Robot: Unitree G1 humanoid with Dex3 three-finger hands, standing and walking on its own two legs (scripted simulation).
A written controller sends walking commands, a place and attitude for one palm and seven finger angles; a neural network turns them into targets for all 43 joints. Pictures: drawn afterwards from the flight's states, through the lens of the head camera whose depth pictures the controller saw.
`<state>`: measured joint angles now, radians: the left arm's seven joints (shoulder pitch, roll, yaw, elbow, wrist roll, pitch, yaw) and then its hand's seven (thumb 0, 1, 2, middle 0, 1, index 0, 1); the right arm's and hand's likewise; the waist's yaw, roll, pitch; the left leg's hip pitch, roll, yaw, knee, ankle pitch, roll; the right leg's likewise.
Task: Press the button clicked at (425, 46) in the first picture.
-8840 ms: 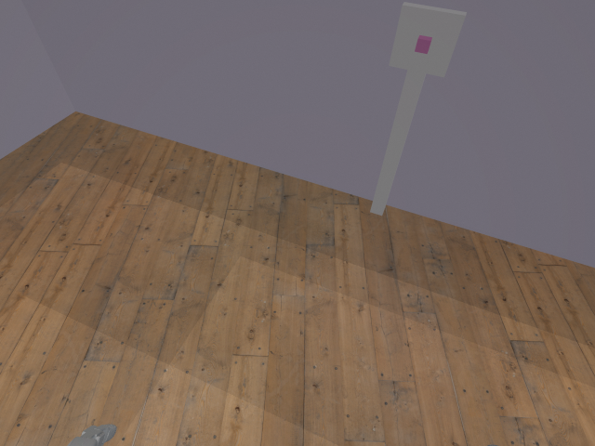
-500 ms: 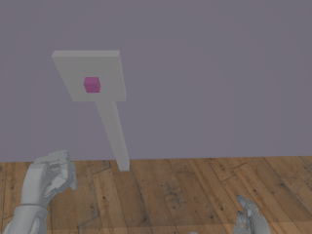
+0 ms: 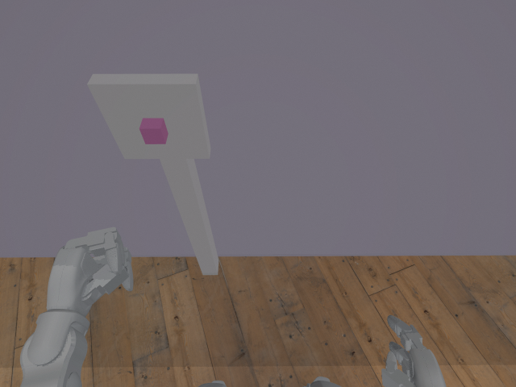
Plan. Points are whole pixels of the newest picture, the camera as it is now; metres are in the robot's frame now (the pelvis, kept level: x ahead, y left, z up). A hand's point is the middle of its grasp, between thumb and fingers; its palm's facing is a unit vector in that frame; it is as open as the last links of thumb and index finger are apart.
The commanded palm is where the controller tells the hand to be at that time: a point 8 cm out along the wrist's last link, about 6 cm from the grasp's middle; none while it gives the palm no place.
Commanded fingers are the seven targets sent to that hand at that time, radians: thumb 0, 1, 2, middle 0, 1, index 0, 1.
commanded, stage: aim a knuckle at the button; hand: left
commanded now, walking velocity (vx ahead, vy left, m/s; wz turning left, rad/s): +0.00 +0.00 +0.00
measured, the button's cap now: (154, 129) +0.53 +0.23 +0.08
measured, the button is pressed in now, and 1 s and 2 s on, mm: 0 0 0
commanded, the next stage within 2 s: press the button with the knuckle in 1.70 s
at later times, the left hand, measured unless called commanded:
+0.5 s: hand (152, 219) +0.35 +0.19 +0.05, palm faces +0.07 -1.00 -0.04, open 3.1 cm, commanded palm +0.33 +0.25 +0.05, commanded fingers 0.00 0.90 0.90 -1.30 -1.50 -1.30 -1.50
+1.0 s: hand (173, 180) +0.44 +0.18 +0.04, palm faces +0.07 -1.00 -0.03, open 3.1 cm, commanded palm +0.42 +0.23 +0.04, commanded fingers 0.00 0.90 0.90 -1.30 -1.50 -1.30 -1.50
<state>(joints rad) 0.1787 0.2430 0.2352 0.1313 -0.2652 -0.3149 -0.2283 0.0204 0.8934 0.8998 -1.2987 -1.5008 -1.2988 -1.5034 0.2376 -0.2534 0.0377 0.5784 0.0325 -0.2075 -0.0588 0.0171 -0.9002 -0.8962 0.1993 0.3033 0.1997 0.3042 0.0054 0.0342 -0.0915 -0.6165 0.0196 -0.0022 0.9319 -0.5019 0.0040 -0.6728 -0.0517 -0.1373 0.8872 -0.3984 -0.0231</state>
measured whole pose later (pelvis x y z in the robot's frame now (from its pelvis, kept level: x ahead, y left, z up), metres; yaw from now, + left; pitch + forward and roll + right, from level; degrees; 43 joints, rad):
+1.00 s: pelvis -0.01 +0.01 -0.01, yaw -2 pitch +18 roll -1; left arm -0.63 0.35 0.35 0.96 -0.13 -0.44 -0.15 0.02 0.90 0.90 -1.30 -1.50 -1.30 -1.50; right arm 0.31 -0.26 0.02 0.65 0.00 -0.02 -0.02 0.01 -0.90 -0.90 0.20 0.30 0.20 0.30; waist -0.10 0.01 -0.10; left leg -0.81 0.03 0.04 1.00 -0.51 0.02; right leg -0.89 -0.04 -0.09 0.95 -0.38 -0.02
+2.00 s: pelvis -0.01 +0.01 -0.01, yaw -3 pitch +19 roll -1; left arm -0.64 0.34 0.35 0.98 -0.12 -0.46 -0.12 0.02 0.89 0.90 -1.30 -1.50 -1.30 -1.50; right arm 0.31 -0.25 0.02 0.63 -0.01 0.04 -0.01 0.01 -0.90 -0.90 0.20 0.30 0.20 0.30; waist -0.10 0.01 -0.11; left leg -0.82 0.03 0.04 1.00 -0.51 0.02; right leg -0.89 -0.04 -0.09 0.95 -0.38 -0.01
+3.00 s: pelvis -0.03 +0.01 -0.03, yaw -1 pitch +23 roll -3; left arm -0.97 0.53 0.39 1.27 -0.06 -0.47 -0.15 0.02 0.88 0.91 -1.30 -1.50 -1.56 -1.50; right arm 0.36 -0.27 0.06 0.65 -0.04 0.05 -0.01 0.01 -0.90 -0.90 0.20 0.30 0.20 0.30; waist -0.18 0.01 -0.11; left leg -1.01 0.03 -0.01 1.10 -0.50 0.02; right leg -1.04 -0.05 -0.14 0.99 -0.35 -0.02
